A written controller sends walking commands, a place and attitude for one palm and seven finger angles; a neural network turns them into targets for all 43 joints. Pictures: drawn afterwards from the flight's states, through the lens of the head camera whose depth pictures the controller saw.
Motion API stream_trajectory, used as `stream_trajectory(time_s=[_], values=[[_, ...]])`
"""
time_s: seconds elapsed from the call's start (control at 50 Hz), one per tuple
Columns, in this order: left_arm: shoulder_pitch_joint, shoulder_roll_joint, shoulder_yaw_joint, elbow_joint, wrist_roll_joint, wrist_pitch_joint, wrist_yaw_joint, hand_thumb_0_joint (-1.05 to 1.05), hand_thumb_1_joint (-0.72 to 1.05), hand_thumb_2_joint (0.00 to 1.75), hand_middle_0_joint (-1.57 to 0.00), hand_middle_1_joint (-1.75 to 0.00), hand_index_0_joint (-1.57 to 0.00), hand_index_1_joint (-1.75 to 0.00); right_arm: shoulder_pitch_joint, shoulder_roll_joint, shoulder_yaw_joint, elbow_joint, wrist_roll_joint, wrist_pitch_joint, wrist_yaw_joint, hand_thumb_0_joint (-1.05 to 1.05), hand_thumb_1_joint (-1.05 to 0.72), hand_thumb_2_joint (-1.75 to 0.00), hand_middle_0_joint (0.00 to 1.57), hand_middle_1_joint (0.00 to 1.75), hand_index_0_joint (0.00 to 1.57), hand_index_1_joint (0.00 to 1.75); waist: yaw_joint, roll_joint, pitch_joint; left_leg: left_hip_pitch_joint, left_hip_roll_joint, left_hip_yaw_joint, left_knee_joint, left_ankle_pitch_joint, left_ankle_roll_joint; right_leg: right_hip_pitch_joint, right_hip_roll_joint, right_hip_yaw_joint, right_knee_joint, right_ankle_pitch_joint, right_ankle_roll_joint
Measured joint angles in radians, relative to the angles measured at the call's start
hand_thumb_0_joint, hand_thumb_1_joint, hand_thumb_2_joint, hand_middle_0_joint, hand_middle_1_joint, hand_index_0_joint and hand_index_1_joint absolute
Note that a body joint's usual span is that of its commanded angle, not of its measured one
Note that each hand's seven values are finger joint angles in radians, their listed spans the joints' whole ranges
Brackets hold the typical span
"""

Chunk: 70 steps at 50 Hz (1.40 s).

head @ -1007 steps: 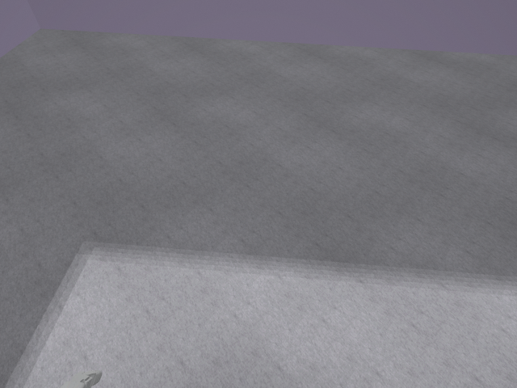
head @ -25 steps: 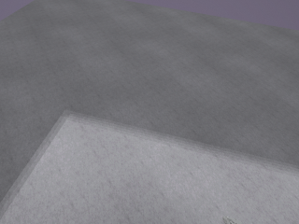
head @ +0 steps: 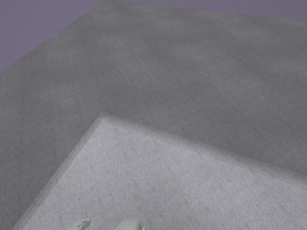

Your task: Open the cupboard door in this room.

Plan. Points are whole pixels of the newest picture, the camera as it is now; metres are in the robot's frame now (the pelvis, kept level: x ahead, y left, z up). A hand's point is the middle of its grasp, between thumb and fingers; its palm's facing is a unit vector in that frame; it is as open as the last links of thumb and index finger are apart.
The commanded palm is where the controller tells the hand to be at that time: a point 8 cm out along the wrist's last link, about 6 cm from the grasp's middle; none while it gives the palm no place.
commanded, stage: turn or walk to find it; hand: left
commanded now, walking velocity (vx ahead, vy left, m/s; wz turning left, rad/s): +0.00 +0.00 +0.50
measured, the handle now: out of the picture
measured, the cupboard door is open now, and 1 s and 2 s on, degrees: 0 0 0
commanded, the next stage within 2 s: none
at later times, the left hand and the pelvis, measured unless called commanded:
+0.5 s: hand out of the picture -0.04 +0.27 -0.18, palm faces +0.31 -0.92 -0.25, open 7.4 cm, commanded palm none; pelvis -0.02 +0.05 +0.00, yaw +15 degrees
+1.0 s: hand out of the picture -0.04 +0.20 -0.14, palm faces +0.50 -0.82 -0.28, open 7.4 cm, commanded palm none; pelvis -0.01 -0.01 +0.00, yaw +31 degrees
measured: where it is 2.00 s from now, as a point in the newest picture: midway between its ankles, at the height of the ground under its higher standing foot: outside the picture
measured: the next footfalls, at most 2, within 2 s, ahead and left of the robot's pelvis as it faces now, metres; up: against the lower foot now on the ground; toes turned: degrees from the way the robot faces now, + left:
left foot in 0.34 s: -0.01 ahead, +0.15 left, +0.00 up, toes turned +16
right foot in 0.78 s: +0.07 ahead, -0.08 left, +0.00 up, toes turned +20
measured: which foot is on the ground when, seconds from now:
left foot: up 0.00-0.32, down 0.34-0.78, up 0.80-1.00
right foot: down 0.00-0.32, up 0.34-0.76, down 0.78-1.00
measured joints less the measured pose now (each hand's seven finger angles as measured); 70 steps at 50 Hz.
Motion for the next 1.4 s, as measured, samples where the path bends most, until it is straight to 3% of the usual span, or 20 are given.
stream_trajectory(time_s=[0.06,0.12,0.26,0.32,0.34,0.4,0.46,0.62,0.72,0.76,0.8,0.84,0.9,0.98,1.12,1.22,1.24,1.3,1.34,1.4], values=[[0.016,-0.003,0.000,0.008,0.002,0.002,0.003,0.00,0.91,0.90,-0.20,-0.30,-0.20,-0.30,0.011,-0.004,0.000,0.005,-0.002,0.003,0.006,0.01,-0.91,-0.90,0.20,0.30,0.20,0.30,-0.003,-0.008,0.001,-0.017,0.032,0.018,0.062,0.039,-0.019,0.016,-0.017,-0.031,-0.026,0.012,0.001],[0.031,-0.001,0.001,0.016,0.005,0.002,0.002,0.00,0.91,0.90,-0.20,-0.30,-0.20,-0.30,0.011,-0.003,0.003,0.011,-0.001,0.008,0.008,0.01,-0.91,-0.90,0.20,0.30,0.20,0.30,0.003,-0.024,0.005,0.007,0.059,0.032,0.005,0.029,-0.032,0.022,-0.036,-0.058,-0.036,0.016,0.003],[0.061,0.032,0.012,0.038,0.012,0.008,-0.005,0.00,0.91,0.90,-0.21,-0.30,-0.20,-0.30,-0.037,0.008,0.023,0.003,0.009,-0.003,0.007,0.01,-0.91,-0.90,0.19,0.30,0.20,0.30,0.036,-0.063,0.021,0.122,0.077,0.095,-0.296,-0.027,-0.026,0.002,-0.085,-0.122,0.006,0.001,0.028],[0.078,0.058,0.025,0.050,0.007,0.017,-0.006,0.00,0.90,0.90,-0.21,-0.30,-0.20,-0.30,-0.059,0.010,0.031,-0.021,0.010,-0.024,0.008,0.01,-0.91,-0.90,0.19,0.30,0.20,0.30,0.044,-0.077,0.016,0.200,0.071,0.128,-0.492,0.078,-0.011,-0.025,-0.110,-0.151,0.075,-0.030,0.052],[0.084,0.069,0.030,0.052,0.003,0.025,-0.007,0.00,0.90,0.90,-0.21,-0.30,-0.20,-0.30,-0.065,0.011,0.030,-0.030,0.008,-0.035,0.008,0.01,-0.91,-0.90,0.20,0.30,0.20,0.30,0.044,-0.083,0.011,0.206,0.066,0.124,-0.523,0.130,0.012,-0.050,-0.118,-0.143,0.125,-0.052,0.062],[0.078,0.101,0.042,0.073,0.001,0.062,0.000,0.01,0.91,0.90,-0.20,-0.30,-0.20,-0.30,-0.084,0.032,0.038,-0.045,0.004,-0.054,0.003,0.01,-0.91,-0.90,0.20,0.30,0.20,0.30,0.054,-0.113,0.014,0.192,0.049,0.117,-0.487,0.095,0.055,-0.142,-0.088,-0.013,0.353,-0.233,0.087],[0.058,0.110,0.047,0.083,-0.001,0.069,-0.006,0.01,0.91,0.90,-0.20,-0.29,-0.19,-0.30,-0.083,0.041,0.046,-0.051,0.001,-0.059,-0.009,0.00,-0.91,-0.90,0.20,0.30,0.20,0.30,0.051,-0.102,0.006,0.212,0.043,0.086,-0.548,0.122,0.058,-0.206,-0.049,0.053,0.505,-0.191,0.099],[0.006,0.092,0.034,0.039,-0.005,0.050,-0.010,0.01,0.91,0.90,-0.20,-0.29,-0.19,-0.30,-0.067,0.048,0.049,-0.052,0.001,-0.055,-0.009,0.00,-0.90,-0.90,0.20,0.30,0.21,0.30,0.039,-0.078,-0.004,0.235,0.010,0.016,-0.654,0.200,0.062,-0.213,-0.012,0.115,0.445,-0.133,0.118],[-0.028,0.067,0.023,0.011,-0.010,0.039,-0.009,0.01,0.91,0.90,-0.20,-0.29,-0.19,-0.30,-0.049,0.043,0.036,-0.050,-0.003,-0.041,-0.007,0.00,-0.90,-0.90,0.20,0.30,0.21,0.30,0.012,-0.051,-0.003,0.202,-0.006,-0.036,-0.624,0.199,0.042,-0.129,0.023,0.115,0.231,-0.139,0.107],[-0.031,0.057,0.017,-0.002,-0.012,0.026,-0.009,0.00,0.91,0.90,-0.20,-0.30,-0.19,-0.30,-0.038,0.037,0.030,-0.047,-0.001,-0.034,-0.006,0.01,-0.90,-0.90,0.20,0.30,0.21,0.30,0.008,-0.040,-0.008,0.178,-0.016,-0.056,-0.589,0.187,0.028,-0.067,0.036,0.104,0.085,-0.062,0.101],[-0.029,0.040,0.010,-0.009,-0.004,0.007,-0.006,0.00,0.91,0.90,-0.20,-0.30,-0.19,-0.30,-0.030,0.024,0.019,-0.042,0.006,-0.028,-0.006,0.01,-0.90,-0.90,0.20,0.30,0.21,0.30,0.008,-0.013,-0.004,0.138,-0.019,-0.075,-0.496,0.109,0.016,-0.040,0.044,0.077,0.027,0.013,0.043],[-0.017,0.023,0.004,-0.015,-0.001,-0.001,-0.005,0.00,0.91,0.90,-0.20,-0.30,-0.20,-0.30,-0.024,0.013,0.010,-0.034,0.004,-0.014,-0.005,0.01,-0.90,-0.90,0.20,0.30,0.21,0.30,0.006,-0.004,-0.002,0.070,-0.031,-0.060,-0.298,-0.015,0.014,-0.033,0.031,0.051,0.039,-0.010,0.010],[0.010,0.006,0.002,-0.012,0.000,0.004,0.000,0.00,0.91,0.90,-0.20,-0.30,-0.20,-0.30,-0.020,-0.001,-0.001,-0.026,-0.001,-0.001,0.003,0.01,-0.91,-0.90,0.20,0.30,0.20,0.30,0.007,-0.003,0.000,-0.008,-0.018,-0.018,-0.038,-0.006,0.004,-0.005,0.011,0.026,0.004,-0.010,0.001],[0.035,-0.001,0.001,0.004,0.003,0.005,0.002,0.00,0.91,0.90,-0.20,-0.30,-0.20,-0.30,-0.012,-0.008,0.000,-0.019,-0.001,0.000,0.009,0.01,-0.91,-0.90,0.20,0.30,0.20,0.30,0.002,-0.013,0.005,-0.022,0.026,0.009,0.045,0.038,-0.021,0.019,-0.013,-0.015,-0.030,0.004,0.002],[0.068,0.015,0.006,0.025,0.011,0.002,-0.003,0.00,0.91,0.90,-0.21,-0.30,-0.20,-0.30,-0.040,0.000,0.017,0.000,0.006,0.004,0.007,0.01,-0.91,-0.90,0.19,0.30,0.20,0.30,0.030,-0.051,0.021,0.080,0.068,0.061,-0.201,-0.023,-0.033,0.021,-0.061,-0.083,-0.016,-0.010,0.016],[0.094,0.055,0.024,0.052,0.008,0.012,-0.009,0.00,0.90,0.90,-0.21,-0.30,-0.20,-0.30,-0.072,0.010,0.033,-0.026,0.007,-0.023,0.008,0.01,-0.91,-0.90,0.19,0.30,0.20,0.30,0.046,-0.078,0.015,0.198,0.066,0.127,-0.482,0.043,-0.010,-0.003,-0.099,-0.136,0.063,-0.053,0.050],[0.106,0.065,0.029,0.056,0.005,0.017,-0.013,0.00,0.90,0.90,-0.21,-0.30,-0.20,-0.30,-0.070,0.010,0.035,-0.035,0.005,-0.035,0.011,0.01,-0.91,-0.90,0.19,0.30,0.20,0.30,0.047,-0.081,0.001,0.219,0.062,0.124,-0.542,0.058,0.014,-0.023,-0.108,-0.142,0.105,-0.077,0.060],[0.108,0.097,0.043,0.084,0.006,0.048,-0.019,0.01,0.91,0.90,-0.20,-0.30,-0.20,-0.30,-0.070,0.031,0.043,-0.048,-0.002,-0.067,0.009,0.01,-0.91,-0.90,0.20,0.30,0.20,0.30,0.054,-0.111,-0.009,0.211,0.044,0.122,-0.511,0.069,0.051,-0.127,-0.084,-0.028,0.348,-0.235,0.081],[0.098,0.102,0.047,0.098,0.006,0.052,-0.029,0.01,0.91,0.90,-0.20,-0.30,-0.19,-0.30,-0.045,0.037,0.049,-0.052,-0.003,-0.082,0.001,0.00,-0.91,-0.90,0.20,0.30,0.20,0.30,0.047,-0.102,-0.021,0.238,0.042,0.101,-0.551,0.087,0.056,-0.190,-0.057,0.021,0.475,-0.197,0.085],[0.079,0.102,0.045,0.089,0.008,0.032,-0.045,0.01,0.91,0.90,-0.20,-0.29,-0.19,-0.30,-0.001,0.045,0.056,-0.038,-0.002,-0.095,-0.005,0.00,-0.91,-0.90,0.20,0.30,0.20,0.30,0.040,-0.088,-0.034,0.291,0.034,0.066,-0.642,0.124,0.056,-0.254,-0.046,0.060,0.533,-0.099,0.094]])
